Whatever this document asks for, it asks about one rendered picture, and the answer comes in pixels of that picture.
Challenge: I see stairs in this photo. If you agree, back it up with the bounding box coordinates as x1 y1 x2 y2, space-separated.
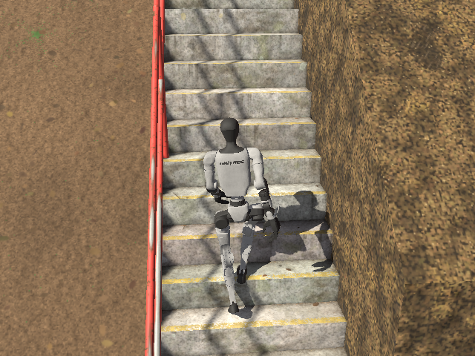
161 0 347 356

